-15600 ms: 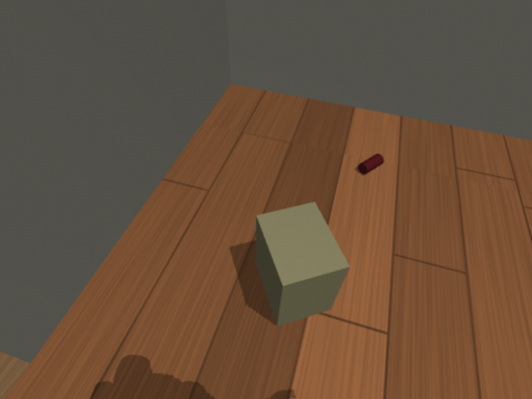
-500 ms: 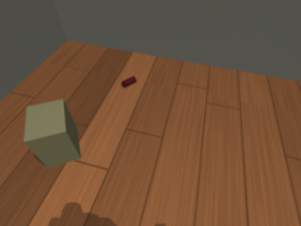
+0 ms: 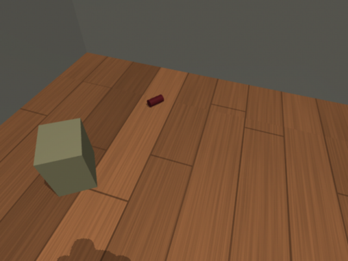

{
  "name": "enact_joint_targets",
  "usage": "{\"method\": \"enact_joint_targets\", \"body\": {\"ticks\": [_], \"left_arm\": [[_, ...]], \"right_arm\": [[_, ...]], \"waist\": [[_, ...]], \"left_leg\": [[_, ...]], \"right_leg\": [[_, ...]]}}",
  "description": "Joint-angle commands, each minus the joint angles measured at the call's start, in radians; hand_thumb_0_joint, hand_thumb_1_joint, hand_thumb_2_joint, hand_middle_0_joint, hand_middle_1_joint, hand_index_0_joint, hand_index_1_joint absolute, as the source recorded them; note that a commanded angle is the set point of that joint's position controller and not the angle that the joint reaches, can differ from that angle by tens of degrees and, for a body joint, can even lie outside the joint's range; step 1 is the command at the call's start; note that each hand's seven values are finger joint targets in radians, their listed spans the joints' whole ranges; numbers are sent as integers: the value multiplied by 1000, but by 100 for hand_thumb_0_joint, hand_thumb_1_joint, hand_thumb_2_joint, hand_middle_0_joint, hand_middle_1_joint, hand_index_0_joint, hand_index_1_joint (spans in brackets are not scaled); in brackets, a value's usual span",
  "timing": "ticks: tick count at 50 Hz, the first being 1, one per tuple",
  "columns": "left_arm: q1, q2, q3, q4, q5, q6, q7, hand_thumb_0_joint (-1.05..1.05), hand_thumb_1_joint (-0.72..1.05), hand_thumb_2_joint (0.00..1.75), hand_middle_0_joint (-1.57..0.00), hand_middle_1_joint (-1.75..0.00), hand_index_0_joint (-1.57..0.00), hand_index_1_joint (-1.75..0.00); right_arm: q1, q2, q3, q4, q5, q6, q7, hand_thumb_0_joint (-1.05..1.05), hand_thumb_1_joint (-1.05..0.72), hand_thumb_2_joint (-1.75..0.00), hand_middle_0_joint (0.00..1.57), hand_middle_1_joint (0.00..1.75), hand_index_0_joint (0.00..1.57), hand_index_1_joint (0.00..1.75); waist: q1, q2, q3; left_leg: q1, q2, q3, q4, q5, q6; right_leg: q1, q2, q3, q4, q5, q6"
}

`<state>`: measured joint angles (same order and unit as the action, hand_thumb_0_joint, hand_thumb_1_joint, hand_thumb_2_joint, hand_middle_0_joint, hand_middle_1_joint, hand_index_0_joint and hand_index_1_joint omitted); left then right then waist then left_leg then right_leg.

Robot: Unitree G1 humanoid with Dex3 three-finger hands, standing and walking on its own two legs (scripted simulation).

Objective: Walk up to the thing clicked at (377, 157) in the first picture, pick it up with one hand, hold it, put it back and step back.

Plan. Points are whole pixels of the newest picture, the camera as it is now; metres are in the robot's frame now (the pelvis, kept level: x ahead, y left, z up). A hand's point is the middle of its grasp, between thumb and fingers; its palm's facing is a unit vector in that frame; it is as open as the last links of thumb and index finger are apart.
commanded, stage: walk up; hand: left
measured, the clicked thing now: (155, 100) +1.49 +0.15 -0.74
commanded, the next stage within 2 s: none
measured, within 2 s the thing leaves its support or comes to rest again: neither
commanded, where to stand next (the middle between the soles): +1.09 -0.07 m, yaw -3 degrees
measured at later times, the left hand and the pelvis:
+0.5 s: hand (57, 225) +0.24 +0.31 -0.14, palm faces -0.09 -0.94 -0.34, open 7.4 cm; pelvis +0.18 +0.04 +0.00, yaw -2 degrees
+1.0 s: hand (102, 158) +0.46 +0.24 -0.14, palm faces -0.05 -0.92 -0.38, open 7.4 cm; pelvis +0.42 -0.03 +0.00, yaw -2 degrees
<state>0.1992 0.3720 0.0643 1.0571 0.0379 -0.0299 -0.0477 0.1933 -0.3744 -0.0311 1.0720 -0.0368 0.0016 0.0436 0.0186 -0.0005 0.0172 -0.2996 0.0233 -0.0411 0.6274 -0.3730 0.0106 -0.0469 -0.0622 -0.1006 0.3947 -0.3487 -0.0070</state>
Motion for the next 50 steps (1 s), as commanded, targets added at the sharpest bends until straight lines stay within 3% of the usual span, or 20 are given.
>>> {"method": "enact_joint_targets", "body": {"ticks": [1,4,7,8,9,10,11,14,19,26,29,31,32,33,34,35,37,39,45,50], "left_arm": [[35,339,103,-86,7,-36,12,0,90,90,-20,-30,-20,-30],[-65,330,94,-139,15,-37,-1,0,90,90,-20,-30,-20,-30],[-103,253,64,-178,2,-27,-15,0,90,90,-20,-30,-20,-30],[-17,162,39,-175,-7,-21,-13,0,90,90,-20,-30,-20,-30],[8,152,32,-191,-13,-15,-10,0,90,90,-20,-30,-20,-30],[-6,255,49,-182,-20,-4,-1,0,90,90,-20,-30,-20,-30],[24,261,43,-185,-28,-8,0,0,90,90,-20,-30,-20,-30],[130,283,52,-102,-38,-13,-13,0,90,90,-20,-30,-20,-30],[75,260,50,-149,-22,-9,-41,0,90,90,-20,-30,-20,-30],[-63,231,51,-213,-16,-24,-60,0,90,90,-20,-30,-20,-30],[-26,219,55,-204,-17,-35,-49,0,90,90,-20,-30,-20,-30],[138,263,78,-159,-17,-50,-28,0,90,90,-20,-30,-20,-30],[268,324,103,-138,-12,-58,-11,0,90,90,-20,-30,-20,-30],[285,405,118,-149,-18,-65,1,0,90,90,-20,-30,-20,-30],[257,419,117,-163,-32,-62,2,0,90,90,-20,-30,-20,-30],[214,392,112,-180,-47,-55,7,0,90,90,-20,-30,-20,-30],[152,318,86,-206,-50,-60,19,0,90,90,-20,-30,-20,-30],[126,286,73,-216,-48,-68,20,0,90,90,-20,-30,-20,-30],[102,294,70,-271,-30,-85,14,0,90,90,-20,-30,-20,-30],[137,305,66,-277,-30,-76,9,0,90,90,-20,-30,-20,-30]], "right_arm": [[-221,-231,-79,-163,3,-58,13,0,-90,-90,20,30,20,30],[-95,-197,-87,-148,2,-72,36,0,-90,-90,20,30,20,30],[239,-253,-142,-49,-3,-72,16,0,-90,-90,20,30,20,30],[343,-331,-169,-35,-15,-74,-2,0,-90,-90,20,30,20,30],[329,-409,-174,-75,-18,-80,-12,0,-90,-90,20,30,20,30],[161,-419,-172,-128,1,-80,-9,0,-90,-90,20,30,20,30],[87,-422,-163,-157,12,-79,-6,0,-90,-90,20,30,20,30],[-9,-284,-118,-208,18,-101,-7,0,-90,-90,20,30,20,30],[36,-290,-117,-219,21,-118,-5,0,-90,-90,20,30,20,30],[80,-301,-118,-235,22,-116,-2,0,-90,-90,20,30,20,30],[81,-298,-117,-250,20,-106,-9,0,-90,-90,20,30,20,30],[105,-253,-97,-261,15,-98,-14,0,-90,-90,20,30,20,30],[153,-204,-77,-269,19,-96,-13,0,-90,-90,20,30,20,30],[201,-148,-57,-291,36,-94,-11,0,-90,-90,20,30,20,30],[142,-250,-77,-273,30,-85,-23,0,-90,-90,20,30,20,30],[108,-278,-85,-259,25,-86,-27,0,-90,-90,20,30,20,30],[107,-235,-78,-234,48,-86,-21,0,-90,-90,20,30,20,30],[144,-202,-69,-233,45,-75,-10,0,-90,-90,20,30,20,30],[21,-191,-79,-283,22,-63,25,0,-90,-90,20,30,20,30],[-47,-180,-85,-303,18,-83,34,0,-90,-90,20,30,20,30]], "waist": [[92,-90,191],[15,-189,133],[-163,34,-34],[-195,308,-86],[-181,333,-90],[-120,158,-13],[-71,161,29],[-3,101,71],[-16,114,130],[-48,96,123],[-18,82,48],[64,-67,-75],[116,-227,-169],[91,-383,-166],[109,-283,-120],[93,-205,-58],[46,-110,-11],[8,-157,6],[15,-120,92],[42,-101,51]], "left_leg": [[-421,77,-1,115,-61,8],[-153,65,54,-25,-1,9],[450,-8,109,-116,192,-3],[579,100,-103,-240,-90,52],[473,328,-640,-472,-500,113],[280,388,-676,-527,-566,182],[210,419,-643,-540,-556,236],[128,258,-245,-456,-224,151],[81,262,-109,-520,-132,192],[144,221,9,-457,-18,175],[187,230,33,-305,253,157],[125,154,115,45,434,111],[-4,81,153,302,294,76],[-284,-64,145,485,-114,20],[-339,-15,65,563,-151,19],[-342,30,10,606,-102,16],[-282,46,-58,577,-8,29],[-210,46,-27,494,51,32],[-252,71,34,184,152,-27],[-78,64,88,-43,297,7]], "right_leg": [[97,-346,361,-286,-277,-243],[-42,-219,167,-207,-190,-176],[-378,-92,0,260,6,-104],[-567,37,-44,597,-229,-70],[-663,152,165,787,-292,-51],[-599,74,257,803,-202,-68],[-587,17,254,814,-146,-73],[-499,-31,252,673,19,-40],[-489,-51,175,467,108,15],[-423,-50,75,218,223,-4],[-293,-18,34,172,190,-24],[-1,24,21,93,162,-51],[177,-45,136,45,31,-67],[306,-301,634,-100,-55,-162],[261,-368,763,-131,-23,-248],[167,-358,704,-124,69,-267],[46,-257,412,-75,343,-211],[-50,-184,264,-75,445,-174],[-122,-184,161,-166,306,-219],[-107,-186,130,-78,333,-175]]}}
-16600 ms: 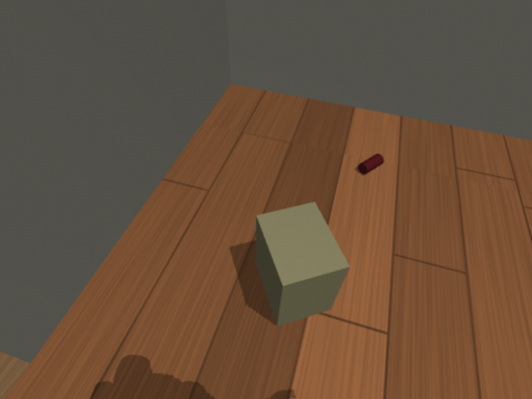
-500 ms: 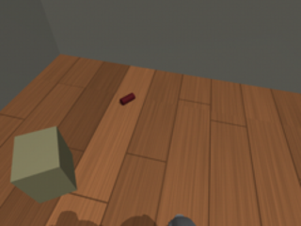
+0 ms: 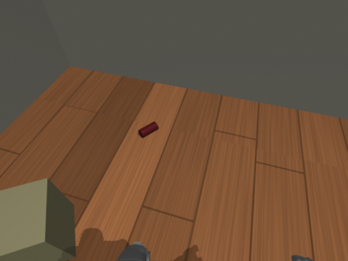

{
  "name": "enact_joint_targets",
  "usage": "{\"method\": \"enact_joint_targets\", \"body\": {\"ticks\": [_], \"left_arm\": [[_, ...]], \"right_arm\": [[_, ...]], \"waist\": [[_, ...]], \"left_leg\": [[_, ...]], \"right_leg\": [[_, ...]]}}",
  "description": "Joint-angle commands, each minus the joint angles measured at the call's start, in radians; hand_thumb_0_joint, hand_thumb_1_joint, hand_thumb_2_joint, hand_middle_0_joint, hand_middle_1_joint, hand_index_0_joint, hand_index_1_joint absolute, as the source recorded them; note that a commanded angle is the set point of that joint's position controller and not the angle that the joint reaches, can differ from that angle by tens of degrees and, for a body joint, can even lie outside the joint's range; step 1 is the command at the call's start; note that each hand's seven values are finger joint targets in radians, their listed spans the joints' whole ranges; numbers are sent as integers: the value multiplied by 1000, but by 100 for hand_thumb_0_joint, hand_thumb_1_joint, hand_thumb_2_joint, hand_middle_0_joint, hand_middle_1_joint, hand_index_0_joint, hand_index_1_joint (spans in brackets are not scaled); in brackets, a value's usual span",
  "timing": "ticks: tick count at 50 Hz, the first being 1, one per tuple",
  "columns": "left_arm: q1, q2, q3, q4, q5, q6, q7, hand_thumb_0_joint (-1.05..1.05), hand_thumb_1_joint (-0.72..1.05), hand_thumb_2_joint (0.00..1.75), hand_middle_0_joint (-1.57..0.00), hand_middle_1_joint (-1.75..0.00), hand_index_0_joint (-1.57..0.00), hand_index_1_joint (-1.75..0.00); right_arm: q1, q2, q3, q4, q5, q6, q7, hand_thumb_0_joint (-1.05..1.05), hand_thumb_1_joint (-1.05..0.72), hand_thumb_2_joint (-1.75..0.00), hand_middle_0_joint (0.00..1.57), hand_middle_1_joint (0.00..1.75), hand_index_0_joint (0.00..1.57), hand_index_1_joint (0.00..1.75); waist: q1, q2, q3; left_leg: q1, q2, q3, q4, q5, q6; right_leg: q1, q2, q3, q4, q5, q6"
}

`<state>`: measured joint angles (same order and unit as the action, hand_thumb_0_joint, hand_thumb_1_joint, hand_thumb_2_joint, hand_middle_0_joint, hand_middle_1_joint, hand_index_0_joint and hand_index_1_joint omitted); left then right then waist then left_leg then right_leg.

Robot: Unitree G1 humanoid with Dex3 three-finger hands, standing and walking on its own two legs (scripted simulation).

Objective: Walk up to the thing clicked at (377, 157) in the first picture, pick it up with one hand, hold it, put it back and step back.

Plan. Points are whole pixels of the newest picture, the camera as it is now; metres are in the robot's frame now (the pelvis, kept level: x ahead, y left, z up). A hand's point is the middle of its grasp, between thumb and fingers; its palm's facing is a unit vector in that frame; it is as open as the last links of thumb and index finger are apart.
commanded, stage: walk up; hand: left
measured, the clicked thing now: (148, 129) +1.06 +0.22 -0.74
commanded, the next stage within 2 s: none
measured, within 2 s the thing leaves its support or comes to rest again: neither
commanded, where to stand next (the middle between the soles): +0.67 -0.01 m, yaw -1 degrees
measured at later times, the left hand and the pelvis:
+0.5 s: hand (86, 198) +0.30 +0.27 -0.13, palm faces -0.11 -0.91 -0.40, open 7.4 cm; pelvis +0.21 -0.02 -0.01, yaw -2 degrees
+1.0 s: hand (103, 172) +0.39 +0.24 -0.13, palm faces +0.02 -0.92 -0.40, open 7.4 cm; pelvis +0.38 -0.04 +0.00, yaw +2 degrees
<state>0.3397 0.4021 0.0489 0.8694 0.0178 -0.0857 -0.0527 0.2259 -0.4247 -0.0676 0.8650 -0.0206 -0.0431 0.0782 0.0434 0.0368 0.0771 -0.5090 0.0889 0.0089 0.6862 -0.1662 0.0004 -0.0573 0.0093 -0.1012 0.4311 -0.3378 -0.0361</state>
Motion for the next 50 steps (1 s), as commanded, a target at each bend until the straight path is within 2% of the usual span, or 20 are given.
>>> {"method": "enact_joint_targets", "body": {"ticks": [1,4,5,6,7,8,10,12,18,22,24,26,27,28,29,30,33,35,44,50], "left_arm": [[-5,283,82,-90,-9,-17,13,0,90,90,-20,-30,-20,-30],[-12,261,66,-108,-10,-9,19,0,90,90,-20,-30,-20,-30],[33,207,46,-111,-18,-5,23,0,90,90,-20,-30,-20,-30],[81,129,26,-118,-30,-1,25,0,90,90,-20,-30,-20,-30],[84,237,53,-95,-30,11,39,0,90,90,-20,-30,-20,-30],[46,272,53,-82,-22,12,45,0,90,90,-20,-30,-20,-30],[31,251,46,-63,-28,5,36,0,90,90,-20,-30,-20,-30],[70,225,48,-44,-31,11,24,0,90,90,-20,-30,-20,-30],[-19,191,48,-81,-12,20,-14,0,90,90,-20,-30,-20,-30],[-54,193,66,-65,-8,10,-23,0,90,90,-20,-30,-20,-30],[12,200,73,-35,-5,7,-20,0,90,90,-20,-30,-20,-30],[98,252,99,-1,1,-7,-6,0,90,90,-20,-30,-20,-30],[174,307,121,5,6,-16,8,0,90,90,-20,-30,-20,-30],[168,375,126,-25,2,-27,20,0,90,90,-20,-30,-20,-30],[109,384,120,-33,-12,-21,19,0,90,90,-20,-30,-20,-30],[80,369,115,-50,-17,-17,20,0,90,90,-20,-30,-20,-30],[-17,281,86,-62,-25,-24,33,0,90,90,-20,-30,-20,-30],[-2,269,79,-62,-20,-31,32,0,90,90,-20,-30,-20,-30],[75,268,91,-81,-9,-33,36,0,90,90,-20,-30,-20,-30],[15,300,88,-104,-9,-25,41,0,90,90,-20,-30,-20,-30]], "right_arm": [[-76,-136,-54,-94,0,-38,-1,0,-90,-90,20,30,20,30],[91,-193,-78,-44,-13,-46,-13,0,-90,-90,20,30,20,30],[208,-246,-96,-24,-31,-53,-24,0,-90,-90,20,30,20,30],[262,-315,-114,-38,-43,-59,-36,0,-90,-90,20,30,20,30],[235,-330,-118,-58,-6,-57,-39,0,-90,-90,20,30,20,30],[199,-316,-121,-58,12,-54,-42,0,-90,-90,20,30,20,30],[118,-243,-80,-89,24,-55,-54,0,-90,-90,20,30,20,30],[95,-214,-64,-89,32,-66,-54,0,-90,-90,20,30,20,30],[71,-238,-67,-121,16,-72,-48,0,-90,-90,20,30,20,30],[44,-248,-67,-125,14,-64,-37,0,-90,-90,20,30,20,30],[5,-252,-66,-135,22,-54,-35,0,-90,-90,20,30,20,30],[44,-185,-41,-132,14,-46,-35,0,-90,-90,20,30,20,30],[93,-132,-22,-132,14,-47,-34,0,-90,-90,20,30,20,30],[148,-93,-5,-136,20,-38,-35,0,-90,-90,20,30,20,30],[119,-204,-35,-109,8,-24,-48,0,-90,-90,20,30,20,30],[89,-231,-43,-99,10,-23,-51,0,-90,-90,20,30,20,30],[150,-186,-37,-37,34,-14,-40,0,-90,-90,20,30,20,30],[158,-172,-37,-30,25,-6,-29,0,-90,-90,20,30,20,30],[-28,-140,-39,-99,0,-6,-5,0,-90,-90,20,30,20,30],[-33,-148,-49,-105,-1,-14,2,0,-90,-90,20,30,20,30]], "waist": [[9,-131,-15],[-88,11,-88],[-141,151,-155],[-134,334,-214],[-137,173,-220],[-129,129,-162],[-85,37,-63],[-50,66,-39],[-61,112,6],[-50,121,-2],[3,80,-28],[45,-73,-91],[82,-282,-138],[54,-376,-125],[51,-264,-73],[40,-226,-23],[-29,-194,7],[-31,-211,-8],[33,-147,27],[-14,-145,7]], "left_leg": [[164,-10,48,-106,71,29],[436,-59,62,-144,-12,74],[584,18,-59,-226,-142,126],[729,267,-480,-290,-191,193],[717,352,-687,-397,-298,273],[668,361,-656,-401,-237,295],[480,264,-359,-397,54,225],[381,209,-186,-391,212,199],[330,188,-64,-434,44,244],[221,149,-45,-404,-144,205],[166,151,-40,-328,-239,186],[91,83,21,-77,-167,136],[3,-9,103,209,-173,97],[-166,-120,68,410,-353,38],[-155,-63,-13,483,-376,32],[-159,-31,-52,489,-339,36],[-68,-8,-101,413,-172,38],[-13,-29,-83,382,-111,29],[-63,-17,-55,20,-7,-4],[121,-4,14,-81,-36,43]], "right_leg": [[-108,-264,140,-106,286,-147],[-208,-207,101,171,380,-118],[-314,-128,38,447,340,-80],[-533,15,46,683,-131,-26],[-583,20,141,756,-227,-37],[-615,-22,184,811,-187,-39],[-537,-54,241,771,-72,-23],[-453,-76,207,688,-33,-7],[-446,-128,104,360,59,37],[-282,-95,63,209,177,23],[-155,-79,35,160,220,16],[58,-51,50,113,132,0],[153,-153,223,-24,-80,-40],[172,-401,682,-196,-228,-125],[60,-464,776,-213,-293,-213],[-9,-449,747,-217,-252,-238],[-103,-284,359,-188,40,-107],[-150,-249,268,-189,168,-114],[-29,-282,155,-165,237,-142],[-102,-325,158,-88,252,-160]]}}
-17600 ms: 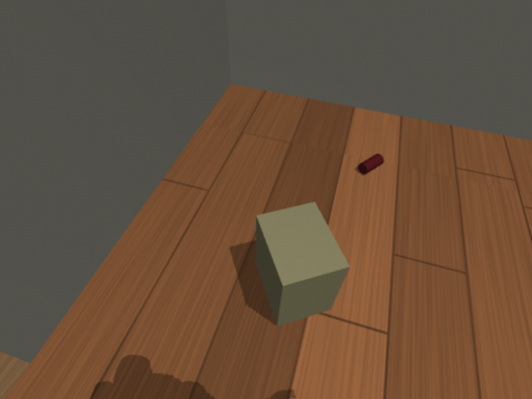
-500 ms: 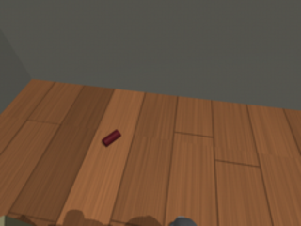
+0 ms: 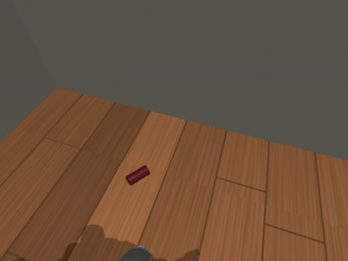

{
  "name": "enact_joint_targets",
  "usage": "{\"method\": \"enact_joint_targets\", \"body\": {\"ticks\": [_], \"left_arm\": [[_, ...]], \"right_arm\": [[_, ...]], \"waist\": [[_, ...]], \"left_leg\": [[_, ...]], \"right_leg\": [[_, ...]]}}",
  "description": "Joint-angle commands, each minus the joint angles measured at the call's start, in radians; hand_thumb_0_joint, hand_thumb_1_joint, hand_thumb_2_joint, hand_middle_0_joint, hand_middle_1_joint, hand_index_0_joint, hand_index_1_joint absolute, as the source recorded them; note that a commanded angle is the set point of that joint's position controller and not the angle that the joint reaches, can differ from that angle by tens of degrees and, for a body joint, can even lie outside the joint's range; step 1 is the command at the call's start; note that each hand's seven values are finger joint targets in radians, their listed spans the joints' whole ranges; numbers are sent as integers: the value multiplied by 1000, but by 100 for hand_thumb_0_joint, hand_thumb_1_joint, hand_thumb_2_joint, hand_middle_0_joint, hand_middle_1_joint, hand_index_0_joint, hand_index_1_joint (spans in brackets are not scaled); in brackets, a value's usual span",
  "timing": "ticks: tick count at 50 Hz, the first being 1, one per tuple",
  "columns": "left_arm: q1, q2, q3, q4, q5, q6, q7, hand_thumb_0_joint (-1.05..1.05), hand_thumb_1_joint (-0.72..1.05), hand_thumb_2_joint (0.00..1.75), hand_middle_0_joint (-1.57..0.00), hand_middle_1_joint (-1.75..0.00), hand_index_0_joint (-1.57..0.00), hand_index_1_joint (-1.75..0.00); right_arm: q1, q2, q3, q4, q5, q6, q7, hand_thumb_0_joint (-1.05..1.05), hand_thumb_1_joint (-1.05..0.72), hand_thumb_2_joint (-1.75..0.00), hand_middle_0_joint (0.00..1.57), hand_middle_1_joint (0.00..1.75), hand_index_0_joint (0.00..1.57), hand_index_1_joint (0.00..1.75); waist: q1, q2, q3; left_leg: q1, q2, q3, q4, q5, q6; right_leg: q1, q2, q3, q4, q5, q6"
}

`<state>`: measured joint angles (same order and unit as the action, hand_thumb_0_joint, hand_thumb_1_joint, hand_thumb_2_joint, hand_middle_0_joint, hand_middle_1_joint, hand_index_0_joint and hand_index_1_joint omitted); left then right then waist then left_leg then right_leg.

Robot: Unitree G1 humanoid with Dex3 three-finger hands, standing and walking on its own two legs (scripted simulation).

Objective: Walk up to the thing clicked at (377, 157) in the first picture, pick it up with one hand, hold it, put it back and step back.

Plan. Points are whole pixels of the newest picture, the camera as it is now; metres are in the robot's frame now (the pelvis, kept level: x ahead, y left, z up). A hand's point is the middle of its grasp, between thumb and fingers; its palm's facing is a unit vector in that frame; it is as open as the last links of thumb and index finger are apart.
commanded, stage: walk up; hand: left
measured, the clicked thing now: (138, 175) +0.69 +0.25 -0.74
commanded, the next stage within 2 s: none
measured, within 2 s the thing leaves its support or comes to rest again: neither
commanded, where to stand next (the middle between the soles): +0.29 +0.02 m, yaw -3 degrees
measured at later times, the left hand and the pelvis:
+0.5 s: hand (63, 231) +0.21 +0.30 -0.13, palm faces -0.09 -0.90 -0.42, open 7.4 cm; pelvis +0.16 +0.02 +0.00, yaw -1 degrees
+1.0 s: hand (80, 197) +0.31 +0.30 -0.16, palm faces -0.03 -0.94 -0.35, open 7.4 cm; pelvis +0.23 +0.04 -0.01, yaw -1 degrees
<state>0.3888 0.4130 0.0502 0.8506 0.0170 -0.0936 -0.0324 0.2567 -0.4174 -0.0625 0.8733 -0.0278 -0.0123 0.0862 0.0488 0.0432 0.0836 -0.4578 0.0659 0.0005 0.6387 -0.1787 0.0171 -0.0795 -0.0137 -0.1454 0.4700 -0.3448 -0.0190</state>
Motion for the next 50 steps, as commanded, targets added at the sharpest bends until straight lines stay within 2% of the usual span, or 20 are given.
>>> {"method": "enact_joint_targets", "body": {"ticks": [1,3,4,5,6,10,19,23,25,26,27,29,31,33,41,45,46,47,48,50], "left_arm": [[-44,289,84,-85,-9,-15,22,0,90,90,-20,-30,-20,-30],[9,229,52,-87,-14,-9,22,0,90,90,-20,-30,-20,-30],[51,155,27,-99,-29,-6,22,0,90,90,-20,-30,-20,-30],[80,158,34,-82,-29,6,25,0,90,90,-20,-30,-20,-30],[30,241,50,-62,-17,16,36,0,90,90,-20,-30,-20,-30],[65,213,43,-24,-30,24,13,0,90,90,-20,-30,-20,-30],[-55,190,46,-39,-14,23,3,0,90,90,-20,-30,-20,-30],[-32,151,40,-20,-6,1,24,0,90,90,-20,-30,-20,-30],[57,173,49,17,-4,-13,40,0,90,90,-20,-30,-20,-30],[94,213,62,24,2,-20,50,0,90,90,-20,-30,-20,-30],[102,291,83,3,3,-22,58,0,90,90,-20,-30,-20,-30],[24,333,86,-32,-14,-5,48,0,90,90,-20,-30,-20,-30],[-16,273,73,-47,-16,1,47,0,90,90,-20,-30,-20,-30],[-46,255,57,-50,-12,0,50,0,90,90,-20,-30,-20,-30],[-128,225,45,-54,4,30,40,0,90,90,-20,-30,-20,-30],[-204,191,23,-51,-17,63,35,0,90,90,-20,-30,-20,-30],[-205,159,10,-45,-22,68,34,0,90,90,-20,-30,-20,-30],[-177,119,-2,-34,-34,75,32,0,90,90,-20,-30,-20,-30],[-143,145,1,2,-39,84,36,0,90,90,-20,-30,-20,-30],[-141,186,17,61,-28,86,34,0,90,90,-20,-30,-20,-30]], "right_arm": [[-29,-160,-57,-101,7,-48,-6,0,-90,-90,20,30,20,30],[130,-218,-80,-54,-5,-62,-20,0,-90,-90,20,30,20,30],[217,-299,-107,-56,-22,-68,-35,0,-90,-90,20,30,20,30],[186,-323,-106,-85,3,-69,-46,0,-90,-90,20,30,20,30],[174,-323,-112,-80,31,-64,-44,0,-90,-90,20,30,20,30],[52,-216,-62,-112,40,-73,-59,0,-90,-90,20,30,20,30],[63,-228,-72,-148,11,-64,-46,0,-90,-90,20,30,20,30],[22,-206,-61,-162,12,-42,-50,0,-90,-90,20,30,20,30],[13,-169,-43,-170,30,-38,-57,0,-90,-90,20,30,20,30],[39,-120,-26,-169,40,-39,-59,0,-90,-90,20,30,20,30],[100,-70,-5,-173,45,-36,-59,0,-90,-90,20,30,20,30],[148,-196,-43,-125,21,-6,-71,0,-90,-90,20,30,20,30],[102,-215,-51,-91,26,1,-69,0,-90,-90,20,30,20,30],[115,-194,-45,-65,27,5,-62,0,-90,-90,20,30,20,30],[57,-136,-24,3,15,-10,-69,0,-90,-90,20,30,20,30],[72,-151,-30,48,9,-24,-88,0,-90,-90,20,30,20,30],[59,-175,-31,50,4,-29,-93,0,-90,-90,20,30,20,30],[-5,-225,-33,30,-3,-38,-95,0,-90,-90,20,30,20,30],[-83,-263,-30,11,9,-40,-93,0,-90,-90,20,30,20,30],[-150,-241,-16,24,8,-31,-89,0,-90,-90,20,30,20,30]], "waist": [[-43,-119,-9],[-116,59,-121],[-145,269,-200],[-115,238,-169],[-124,159,-130],[-47,74,-10],[-88,122,48],[-44,70,-5],[6,-58,-101],[30,-178,-170],[18,-348,-227],[-5,-244,-152],[-13,-182,-89],[-31,-196,-65],[-25,-245,-55],[-70,-151,-84],[-75,-70,-78],[-35,80,-69],[-13,126,-46],[-5,114,-1]], "left_leg": [[133,3,40,-73,-5,36],[435,-38,10,-161,-72,82],[594,174,-318,-229,-152,156],[616,319,-615,-342,-207,224],[544,353,-642,-356,-216,276],[301,181,-200,-364,94,137],[268,141,-91,-417,-55,203],[237,166,-62,-228,308,200],[230,81,10,-9,318,130],[191,25,48,151,172,86],[48,-72,67,303,-184,40],[-62,-67,-20,452,-447,42],[-94,-31,-88,462,-378,32],[-74,-23,-66,411,-256,14],[142,-32,23,72,-142,-35],[327,-42,23,-94,-6,1],[322,20,-68,-191,-39,16],[242,167,-310,-310,-135,61],[86,244,-393,-377,-299,135],[-43,195,-306,-370,-358,136]], "right_leg": [[-99,-288,180,-80,270,-163],[-199,-173,84,283,417,-105],[-397,-71,37,577,223,-44],[-563,44,80,649,-176,-25],[-559,-21,157,725,-212,-40],[-438,-71,227,605,-5,-24],[-436,-88,124,289,107,29],[-253,-48,99,128,194,13],[-44,-16,93,-32,345,-2],[58,-73,149,-74,431,-24],[157,-298,479,-93,499,-86],[71,-426,726,-150,69,-252],[-16,-337,588,-194,-80,-212],[-73,-255,434,-194,-42,-160],[-238,-200,231,-85,239,-169],[-369,-197,246,28,118,-114],[-393,-166,231,68,66,-78],[-377,-65,187,156,-48,-27],[-258,-12,144,223,-129,-12],[-130,-36,164,214,-127,-14]]}}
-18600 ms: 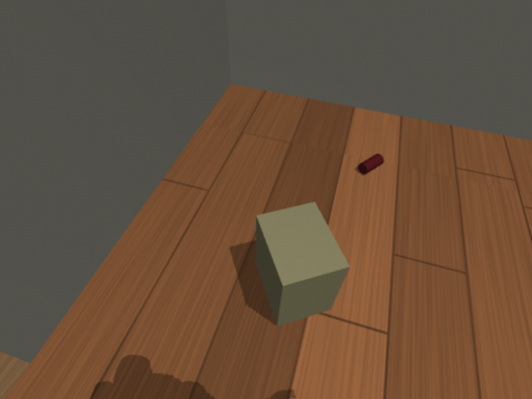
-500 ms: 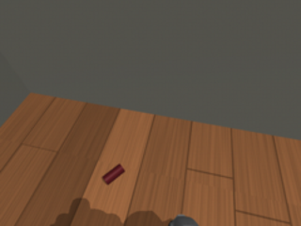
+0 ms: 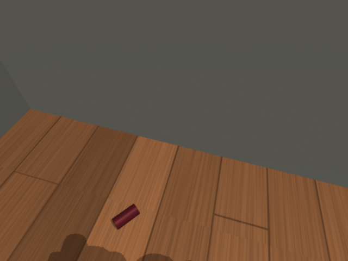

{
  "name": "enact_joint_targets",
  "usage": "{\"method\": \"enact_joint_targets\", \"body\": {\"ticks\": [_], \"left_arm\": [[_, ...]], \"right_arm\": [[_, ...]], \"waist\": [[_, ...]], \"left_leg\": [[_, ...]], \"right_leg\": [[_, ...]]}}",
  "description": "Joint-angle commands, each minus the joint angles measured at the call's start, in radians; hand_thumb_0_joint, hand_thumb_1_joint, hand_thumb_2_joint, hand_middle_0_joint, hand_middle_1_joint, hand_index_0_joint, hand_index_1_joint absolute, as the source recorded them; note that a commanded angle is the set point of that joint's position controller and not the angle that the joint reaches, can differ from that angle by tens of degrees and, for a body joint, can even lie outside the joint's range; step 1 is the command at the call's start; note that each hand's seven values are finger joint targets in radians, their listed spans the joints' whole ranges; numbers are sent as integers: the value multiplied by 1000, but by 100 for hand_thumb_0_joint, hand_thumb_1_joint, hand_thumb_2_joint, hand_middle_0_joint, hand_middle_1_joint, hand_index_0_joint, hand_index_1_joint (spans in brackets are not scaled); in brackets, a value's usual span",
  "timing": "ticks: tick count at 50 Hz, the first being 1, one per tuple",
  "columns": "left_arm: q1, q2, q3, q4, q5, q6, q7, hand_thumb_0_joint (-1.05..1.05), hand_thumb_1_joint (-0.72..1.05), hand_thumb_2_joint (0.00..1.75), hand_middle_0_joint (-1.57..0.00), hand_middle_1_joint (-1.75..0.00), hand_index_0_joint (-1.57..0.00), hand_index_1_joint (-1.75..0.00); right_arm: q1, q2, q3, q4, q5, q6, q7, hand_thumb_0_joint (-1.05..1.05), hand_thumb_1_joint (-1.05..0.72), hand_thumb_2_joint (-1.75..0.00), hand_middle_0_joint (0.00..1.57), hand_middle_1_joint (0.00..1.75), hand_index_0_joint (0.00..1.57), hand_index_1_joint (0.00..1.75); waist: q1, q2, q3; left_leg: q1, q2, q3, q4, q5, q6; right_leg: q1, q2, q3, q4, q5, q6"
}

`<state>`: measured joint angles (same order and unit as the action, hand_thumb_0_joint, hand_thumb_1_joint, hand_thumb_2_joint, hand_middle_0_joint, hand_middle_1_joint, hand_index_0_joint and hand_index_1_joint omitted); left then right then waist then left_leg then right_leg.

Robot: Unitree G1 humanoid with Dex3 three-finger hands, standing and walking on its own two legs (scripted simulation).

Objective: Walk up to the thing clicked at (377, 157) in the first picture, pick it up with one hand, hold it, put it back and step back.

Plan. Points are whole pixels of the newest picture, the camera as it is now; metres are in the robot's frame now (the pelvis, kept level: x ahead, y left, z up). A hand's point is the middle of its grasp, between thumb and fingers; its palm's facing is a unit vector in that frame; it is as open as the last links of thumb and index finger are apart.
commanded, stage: walk up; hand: left
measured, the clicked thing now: (126, 216) +0.46 +0.22 -0.72
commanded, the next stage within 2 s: stand in 1.38 s
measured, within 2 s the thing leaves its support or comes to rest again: neither
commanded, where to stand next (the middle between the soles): +0.06 -0.01 m, yaw -2 degrees
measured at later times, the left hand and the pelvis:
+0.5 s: hand out of the picture +0.07 +0.26 -0.13, palm faces +0.01 -0.93 -0.37, open 7.4 cm; pelvis +0.03 +0.00 +0.02, yaw +0 degrees
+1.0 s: hand out of the picture +0.13 +0.24 -0.13, palm faces -0.04 -0.95 -0.32, open 7.4 cm; pelvis +0.03 +0.00 +0.03, yaw -1 degrees
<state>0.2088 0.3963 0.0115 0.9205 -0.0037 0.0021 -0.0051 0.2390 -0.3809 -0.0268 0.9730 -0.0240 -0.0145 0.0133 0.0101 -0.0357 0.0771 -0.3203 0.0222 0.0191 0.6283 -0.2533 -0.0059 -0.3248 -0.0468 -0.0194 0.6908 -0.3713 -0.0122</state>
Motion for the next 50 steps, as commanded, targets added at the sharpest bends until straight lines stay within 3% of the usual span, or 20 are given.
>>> {"method": "enact_joint_targets", "body": {"ticks": [1,3,5,8,11,13,16,19,28,50], "left_arm": [[34,189,53,5,-7,-11,2,0,90,90,-20,-30,-20,-30],[36,190,52,40,-4,-19,2,0,90,90,-20,-30,-20,-30],[5,188,46,60,-3,-23,6,0,90,90,-20,-30,-20,-30],[-31,186,35,82,-1,-25,4,0,90,90,-20,-30,-20,-30],[-81,184,28,105,-5,-26,-1,0,90,90,-20,-30,-20,-30],[-77,185,23,122,-4,-32,-2,0,90,90,-20,-30,-20,-30],[-99,183,22,146,-4,-40,0,0,90,90,-20,-30,-20,-30],[-114,180,22,157,-5,-44,2,0,90,90,-20,-30,-20,-30],[-145,168,25,186,3,-38,7,0,90,90,-20,-30,-20,-30],[-183,155,35,183,5,-21,5,0,90,90,-20,-30,-20,-30]], "right_arm": [[-130,-252,-40,-69,4,-30,-15,0,-90,-90,20,30,20,30],[-138,-241,-35,-59,9,-32,-12,0,-90,-90,20,30,20,30],[-135,-224,-30,-43,17,-31,-11,0,-90,-90,20,30,20,30],[-156,-215,-23,-30,24,-26,-15,0,-90,-90,20,30,20,30],[-188,-209,-19,-4,23,-21,-18,0,-90,-90,20,30,20,30],[-202,-202,-14,10,26,-23,-17,0,-90,-90,20,30,20,30],[-198,-194,-13,36,32,-27,-15,0,-90,-90,20,30,20,30],[-200,-191,-15,59,36,-23,-16,0,-90,-90,20,30,20,30],[-244,-178,-13,103,28,-13,-11,0,-90,-90,20,30,20,30],[-211,-185,-12,136,17,-24,-19,0,-90,-90,20,30,20,30]], "waist": [[31,213,4],[28,243,-29],[19,211,-105],[12,178,-109],[3,119,-47],[3,82,-57],[-7,33,-107],[-11,-9,-142],[-5,-15,-107],[-10,56,-108]], "left_leg": [[-129,191,-265,-345,-244,128],[-64,163,-217,-293,-86,97],[14,151,-181,-248,15,80],[29,148,-173,-272,-52,68],[22,122,-159,-299,-120,49],[77,115,-142,-278,-46,47],[168,107,-112,-246,148,42],[227,106,-96,-242,225,39],[237,106,-87,-308,188,25],[178,115,-89,-372,157,22]], "right_leg": [[91,1,37,-59,-62,-20],[119,9,14,-144,69,-13],[156,-7,33,-202,137,-12],[159,-34,65,-235,132,-13],[116,-51,89,-287,121,-18],[101,-64,100,-315,178,-22],[120,-83,109,-339,301,-17],[141,-97,110,-361,362,-14],[146,-95,100,-427,285,1],[225,-80,86,-410,295,0]]}}
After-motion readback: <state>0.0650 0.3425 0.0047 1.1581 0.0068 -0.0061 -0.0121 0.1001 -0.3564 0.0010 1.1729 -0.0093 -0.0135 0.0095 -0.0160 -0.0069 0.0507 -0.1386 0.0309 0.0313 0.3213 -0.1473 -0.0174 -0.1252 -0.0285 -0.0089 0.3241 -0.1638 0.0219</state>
